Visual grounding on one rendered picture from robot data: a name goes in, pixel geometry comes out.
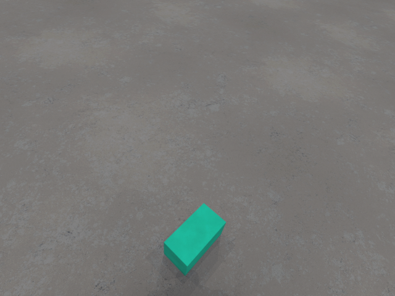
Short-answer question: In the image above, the carton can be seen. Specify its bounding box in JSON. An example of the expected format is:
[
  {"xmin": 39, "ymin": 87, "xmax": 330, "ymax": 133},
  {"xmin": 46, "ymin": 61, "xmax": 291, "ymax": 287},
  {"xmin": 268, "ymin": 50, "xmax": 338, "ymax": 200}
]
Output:
[{"xmin": 164, "ymin": 204, "xmax": 226, "ymax": 276}]

